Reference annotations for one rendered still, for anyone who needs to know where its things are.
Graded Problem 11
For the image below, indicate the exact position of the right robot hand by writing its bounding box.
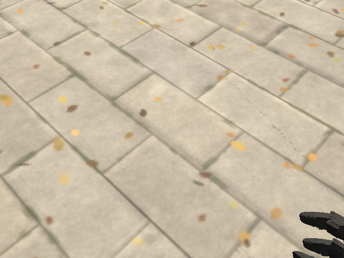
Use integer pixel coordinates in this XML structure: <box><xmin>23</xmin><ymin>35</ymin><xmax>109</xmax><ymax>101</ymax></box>
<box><xmin>292</xmin><ymin>211</ymin><xmax>344</xmax><ymax>258</ymax></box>

